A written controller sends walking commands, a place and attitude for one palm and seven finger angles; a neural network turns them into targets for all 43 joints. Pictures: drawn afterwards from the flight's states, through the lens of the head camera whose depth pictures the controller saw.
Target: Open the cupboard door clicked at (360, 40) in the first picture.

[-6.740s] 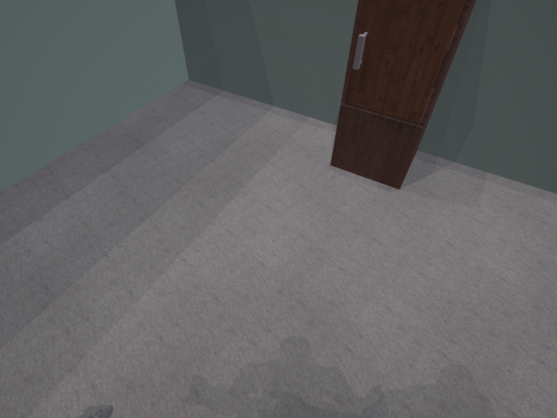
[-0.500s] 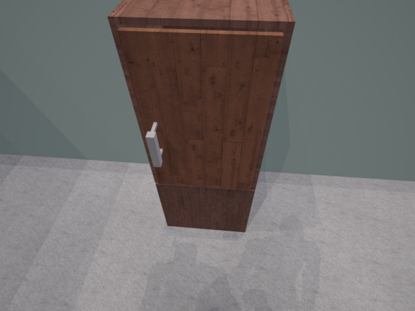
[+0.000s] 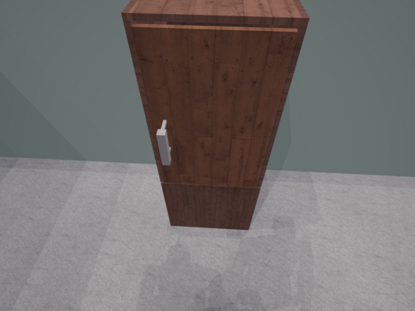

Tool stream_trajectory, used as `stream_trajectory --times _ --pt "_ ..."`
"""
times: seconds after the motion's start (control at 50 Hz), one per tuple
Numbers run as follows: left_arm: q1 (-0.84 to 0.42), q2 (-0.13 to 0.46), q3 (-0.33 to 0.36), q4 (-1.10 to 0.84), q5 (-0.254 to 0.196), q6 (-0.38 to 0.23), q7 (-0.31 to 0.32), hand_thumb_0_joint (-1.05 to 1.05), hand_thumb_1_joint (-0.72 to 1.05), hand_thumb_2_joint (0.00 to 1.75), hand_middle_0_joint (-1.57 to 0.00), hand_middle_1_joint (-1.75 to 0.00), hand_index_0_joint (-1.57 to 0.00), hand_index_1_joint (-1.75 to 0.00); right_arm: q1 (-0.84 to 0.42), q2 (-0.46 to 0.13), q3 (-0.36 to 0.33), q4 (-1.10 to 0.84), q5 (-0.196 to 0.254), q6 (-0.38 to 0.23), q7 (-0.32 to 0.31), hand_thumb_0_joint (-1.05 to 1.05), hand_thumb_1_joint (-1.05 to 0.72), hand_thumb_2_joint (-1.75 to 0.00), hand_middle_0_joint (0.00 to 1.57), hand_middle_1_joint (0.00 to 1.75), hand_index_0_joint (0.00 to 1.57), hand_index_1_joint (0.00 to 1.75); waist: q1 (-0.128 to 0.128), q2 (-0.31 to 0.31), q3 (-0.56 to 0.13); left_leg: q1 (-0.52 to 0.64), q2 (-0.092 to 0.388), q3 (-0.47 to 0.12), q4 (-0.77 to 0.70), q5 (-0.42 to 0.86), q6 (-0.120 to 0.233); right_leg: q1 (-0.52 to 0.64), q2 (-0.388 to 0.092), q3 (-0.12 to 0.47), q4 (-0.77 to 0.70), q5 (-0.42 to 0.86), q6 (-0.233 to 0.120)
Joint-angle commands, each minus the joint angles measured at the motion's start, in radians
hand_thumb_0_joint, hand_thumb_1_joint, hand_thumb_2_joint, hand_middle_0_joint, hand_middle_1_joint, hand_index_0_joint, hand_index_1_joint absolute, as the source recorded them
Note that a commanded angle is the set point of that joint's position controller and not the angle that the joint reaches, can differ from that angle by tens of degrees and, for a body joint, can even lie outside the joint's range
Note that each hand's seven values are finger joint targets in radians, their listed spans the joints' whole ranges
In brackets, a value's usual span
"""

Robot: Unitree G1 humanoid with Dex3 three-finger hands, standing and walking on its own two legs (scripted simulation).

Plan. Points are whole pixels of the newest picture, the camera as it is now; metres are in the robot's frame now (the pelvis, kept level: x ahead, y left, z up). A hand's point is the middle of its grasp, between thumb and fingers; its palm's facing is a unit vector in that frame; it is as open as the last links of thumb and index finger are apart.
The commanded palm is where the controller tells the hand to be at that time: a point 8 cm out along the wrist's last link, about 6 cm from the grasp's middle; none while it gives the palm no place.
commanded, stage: look again from close up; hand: left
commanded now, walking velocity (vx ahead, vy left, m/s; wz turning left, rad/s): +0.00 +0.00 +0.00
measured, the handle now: (165, 142) +0.60 +0.16 -0.08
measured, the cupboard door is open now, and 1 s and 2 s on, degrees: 0 0 0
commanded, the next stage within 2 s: shuffle to correct the standing spot in 0.30 s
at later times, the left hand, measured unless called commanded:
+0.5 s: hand out of the picture +0.00 +0.19 -0.17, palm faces -0.01 -0.98 -0.18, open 7.4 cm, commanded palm none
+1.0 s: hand out of the picture +0.02 +0.13 -0.18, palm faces +0.03 -0.99 -0.13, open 7.4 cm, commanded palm none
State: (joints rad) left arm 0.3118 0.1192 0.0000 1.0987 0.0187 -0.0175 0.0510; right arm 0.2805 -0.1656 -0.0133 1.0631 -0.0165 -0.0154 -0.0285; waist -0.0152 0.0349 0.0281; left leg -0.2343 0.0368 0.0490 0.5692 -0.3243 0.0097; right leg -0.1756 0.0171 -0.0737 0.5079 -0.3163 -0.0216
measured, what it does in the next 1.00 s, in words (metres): steps on the spot: left foot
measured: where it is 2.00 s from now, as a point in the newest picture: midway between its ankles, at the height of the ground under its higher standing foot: outside the picture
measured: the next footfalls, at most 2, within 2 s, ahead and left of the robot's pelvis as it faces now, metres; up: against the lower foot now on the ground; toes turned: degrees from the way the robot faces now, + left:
left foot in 0.96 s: +0.14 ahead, +0.09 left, +0.00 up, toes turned +2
right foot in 1.24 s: +0.09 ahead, -0.14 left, +0.00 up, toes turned -4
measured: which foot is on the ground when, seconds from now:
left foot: down 0.00-0.70, up 0.72-0.94, down 0.96-1.00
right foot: down 0.00-0.98, up 1.00-1.00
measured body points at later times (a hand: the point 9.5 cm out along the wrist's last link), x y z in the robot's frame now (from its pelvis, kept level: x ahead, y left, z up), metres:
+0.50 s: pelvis +0.00 +0.03 +0.00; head +0.02 +0.03 +0.45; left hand +0.00 +0.25 -0.16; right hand -0.01 -0.19 -0.16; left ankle -0.01 +0.11 -0.73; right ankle -0.03 -0.10 -0.73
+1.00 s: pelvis +0.08 -0.01 -0.01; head +0.12 +0.00 +0.44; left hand +0.02 +0.19 -0.17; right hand +0.15 -0.24 -0.15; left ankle +0.10 +0.09 -0.73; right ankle -0.01 -0.10 -0.73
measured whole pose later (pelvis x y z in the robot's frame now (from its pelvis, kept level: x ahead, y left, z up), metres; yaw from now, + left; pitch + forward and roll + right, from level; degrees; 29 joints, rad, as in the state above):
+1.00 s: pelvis +0.08 -0.01 -0.01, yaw -3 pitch +1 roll +1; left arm 0.40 0.11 0.00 1.10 0.02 0.00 0.04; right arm 0.16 -0.15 -0.01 1.02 0.00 -0.03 -0.03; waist 0.03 -0.04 0.06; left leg -0.34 0.00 0.10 0.60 -0.23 0.03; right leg -0.17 0.01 -0.06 0.62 -0.44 -0.03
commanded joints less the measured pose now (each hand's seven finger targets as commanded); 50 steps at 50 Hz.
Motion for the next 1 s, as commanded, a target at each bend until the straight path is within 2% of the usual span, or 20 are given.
stream_trajectory --times 0.0,0.08,0.22,0.38,0.42,0.48,0.54,0.6,0.62,0.64,0.68,0.7,0.72,0.76,0.82,0.9,0.92,0.94,0.96,0.98 --pt "0.04 0.095 0.014 -0.049 -0.002 -0.003 -0.006 0.0 0.9 0.9 -0.2 -0.3 -0.2 -0.3 0.069 -0.072 0.005 -0.038 -0.005 -0.02 -0.003 0.0 -0.9 -0.9 0.2 0.3 0.2 0.3 0.022 0.071 0.072 -0.065 0.102 -0.14 -0.203 0.163 0.054 -0.05 -0.072 0.073 -0.042 0.048 -0.022" --pt "0.046 0.1 0.009 -0.048 0.001 0.005 -0.014 0.0 0.9 0.9 -0.2 -0.3 -0.2 -0.3 0.067 -0.088 0.007 -0.044 -0.003 -0.023 -0.005 0.0 -0.9 -0.9 0.2 0.3 0.2 0.3 0.031 -0.003 0.089 -0.087 0.101 -0.158 -0.258 0.055 0.064 -0.047 -0.076 0.071 -0.04 0.037 -0.015" --pt "0.03 0.113 0.009 -0.049 0.0 0.009 -0.017 0.0 0.9 0.9 -0.2 -0.3 -0.2 -0.3 0.085 -0.094 0.007 -0.025 -0.001 -0.027 -0.007 0.0 -0.9 -0.9 0.2 0.3 0.2 0.3 0.028 -0.006 0.067 -0.054 0.1 -0.167 -0.286 0.058 0.068 -0.054 -0.086 0.071 -0.04 0.047 -0.01" --pt "0.038 0.119 0.009 -0.031 -0.002 0.002 -0.014 0.0 0.9 0.9 -0.2 -0.3 -0.2 -0.3 0.092 -0.084 0.007 0.0 0.003 -0.035 -0.011 0.0 -0.9 -0.9 0.2 0.3 0.2 0.3 0.024 -0.015 0.0 0.034 0.084 -0.115 -0.221 0.282 0.062 -0.032 -0.108 0.083 -0.05 0.137 -0.005" --pt "0.045 0.102 0.006 -0.019 0.0 0.008 -0.017 0.0 0.9 0.9 -0.2 -0.3 -0.2 -0.3 0.103 -0.082 0.005 0.013 -0.001 -0.028 -0.012 0.0 -0.9 -0.9 0.2 0.3 0.2 0.3 0.016 -0.012 0.009 0.044 0.102 -0.125 -0.239 0.151 0.068 -0.059 -0.091 0.061 -0.03 0.046 -0.004" --pt "0.028 0.093 0.011 -0.033 0.014 0.02 -0.027 0.0 0.9 0.9 -0.2 -0.3 -0.2 -0.3 0.115 -0.111 -0.011 0.011 -0.006 -0.016 -0.015 0.0 -0.9 -0.9 0.2 0.3 0.2 0.3 0.001 0.021 0.081 0.03 0.164 -0.217 -0.303 -0.059 0.106 -0.167 -0.055 0.023 0.045 -0.068 -0.007" --pt "0.017 0.088 0.019 -0.054 0.021 0.026 -0.04 0.0 0.9 0.9 -0.2 -0.3 -0.2 -0.3 0.134 -0.13 -0.026 0.006 -0.011 -0.009 -0.02 0.0 -0.9 -0.9 0.2 0.3 0.2 0.3 -0.009 0.066 0.115 0.04 0.231 -0.293 -0.318 -0.124 0.162 -0.265 -0.044 0.009 0.138 -0.134 -0.013" --pt "0.054 0.075 0.026 -0.053 0.02 0.02 -0.052 0.0 0.9 0.9 -0.2 -0.3 -0.2 -0.3 0.104 -0.135 -0.032 -0.008 -0.014 -0.012 -0.019 0.0 -0.9 -0.9 0.2 0.3 0.2 0.3 0.012 0.057 0.082 -0.019 0.217 -0.231 -0.25 -0.069 0.15 -0.175 -0.047 0.013 0.06 -0.075 -0.021" --pt "0.085 0.079 0.031 -0.043 0.019 0.015 -0.053 0.0 0.9 0.9 -0.2 -0.3 -0.2 -0.3 0.086 -0.122 -0.032 -0.013 -0.012 -0.013 -0.018 0.0 -0.9 -0.9 0.2 0.3 0.2 0.3 0.028 0.028 0.063 -0.078 0.185 -0.179 -0.2 -0.068 0.126 -0.092 -0.055 0.036 0.004 -0.033 -0.027" --pt "0.13 0.095 0.035 -0.033 0.017 0.008 -0.051 0.0 0.9 0.9 -0.2 -0.3 -0.2 -0.3 0.065 -0.098 -0.028 -0.024 -0.01 -0.016 -0.016 0.0 -0.9 -0.9 0.2 0.3 0.2 0.3 0.05 -0.036 0.049 -0.16 0.132 -0.114 -0.118 -0.073 0.099 -0.001 -0.094 0.109 -0.056 -0.041 -0.046" --pt "0.225 0.18 0.053 -0.002 0.012 -0.004 -0.036 0.0 0.9 0.9 -0.2 -0.3 -0.2 -0.3 0.019 -0.036 -0.012 -0.061 -0.005 -0.025 -0.007 0.0 -0.9 -0.9 0.2 0.3 0.2 0.3 0.077 -0.307 0.049 -0.382 -0.034 0.088 0.208 -0.194 0.032 0.151 -0.301 0.405 -0.203 0.014 -0.157" --pt "0.279 0.178 0.056 0.008 0.011 -0.013 -0.029 0.0 0.9 0.9 -0.2 -0.3 -0.2 -0.3 -0.062 -0.043 -0.014 -0.084 -0.008 -0.023 -0.001 0.0 -0.9 -0.9 0.2 0.3 0.2 0.3 0.12 -0.287 0.068 -0.452 -0.024 0.041 0.395 -0.297 0.034 0.147 -0.361 0.479 -0.251 0.159 -0.219" --pt "0.259 0.145 0.046 0.01 0.013 -0.021 -0.022 0.0 0.9 0.9 -0.2 -0.3 -0.2 -0.3 -0.068 -0.046 -0.018 -0.088 -0.009 -0.023 0.0 0.0 -0.9 -0.9 0.2 0.3 0.2 0.3 0.087 -0.217 0.099 -0.477 0.001 -0.004 0.486 -0.251 0.033 0.133 -0.357 0.443 -0.238 0.33 -0.241" --pt "0.214 0.117 0.034 0.002 0.012 -0.034 -0.013 0.0 0.9 0.9 -0.2 -0.3 -0.2 -0.3 -0.056 -0.009 -0.006 -0.067 -0.005 -0.023 0.006 0.0 -0.9 -0.9 0.2 0.3 0.2 0.3 0.051 -0.06 0.071 -0.423 0.02 -0.014 0.463 -0.188 0.015 0.132 -0.326 0.315 -0.166 0.672 -0.219" --pt "0.157 0.128 0.024 -0.017 0.012 -0.04 -0.008 0.0 0.9 0.9 -0.2 -0.3 -0.2 -0.3 -0.043 0.015 0.008 -0.052 0.012 -0.016 0.01 0.0 -0.9 -0.9 0.2 0.3 0.2 0.3 0.034 -0.097 -0.004 -0.249 -0.004 0.024 0.237 -0.083 -0.01 0.11 -0.256 0.167 -0.114 0.917 -0.167" --pt "0.123 0.161 0.033 -0.04 0.0 -0.02 -0.002 0.0 0.9 0.9 -0.2 -0.3 -0.2 -0.3 0.012 -0.017 -0.001 -0.038 0.017 -0.008 -0.003 0.0 -0.9 -0.9 0.2 0.3 0.2 0.3 0.004 -0.139 -0.061 -0.024 -0.048 0.049 -0.053 0.184 -0.014 0.07 -0.206 0.119 0.033 0.916 -0.097" --pt "0.121 0.162 0.038 -0.048 -0.002 -0.012 -0.001 0.0 0.9 0.9 -0.2 -0.3 -0.2 -0.3 0.047 -0.053 -0.012 -0.038 0.012 -0.01 -0.008 0.0 -0.9 -0.9 0.2 0.3 0.2 0.3 -0.009 -0.121 -0.086 0.081 -0.01 0.031 -0.09 0.436 0.004 0.02 -0.184 0.105 0.099 0.837 -0.063" --pt "0.125 0.143 0.036 -0.064 -0.007 -0.004 0.001 0.0 0.9 0.9 -0.2 -0.3 -0.2 -0.3 0.074 -0.102 -0.025 -0.044 0.011 -0.013 -0.012 0.0 -0.9 -0.9 0.2 0.3 0.2 0.3 -0.013 -0.027 -0.118 0.216 0.112 -0.081 -0.035 0.82 0.072 -0.103 -0.133 0.063 0.165 0.605 -0.01" --pt "0.137 0.109 0.033 -0.077 -0.013 0.004 0.008 0.0 0.9 0.9 -0.2 -0.3 -0.2 -0.3 0.099 -0.146 -0.031 -0.049 0.011 -0.009 -0.018 0.0 -0.9 -0.9 0.2 0.3 0.2 0.3 -0.011 0.107 -0.149 0.266 0.258 -0.211 -0.047 1.102 0.178 -0.183 -0.074 0.027 0.251 0.128 0.027" --pt "0.14 0.09 0.029 -0.085 -0.007 0.011 0.011 0.0 0.9 0.9 -0.2 -0.3 -0.2 -0.3 0.085 -0.148 -0.031 -0.055 0.014 -0.003 -0.019 0.0 -0.9 -0.9 0.2 0.3 0.2 0.3 -0.001 0.166 -0.134 0.231 0.32 -0.229 -0.105 1.205 0.241 -0.194 -0.042 0.044 0.36 -0.288 0.031"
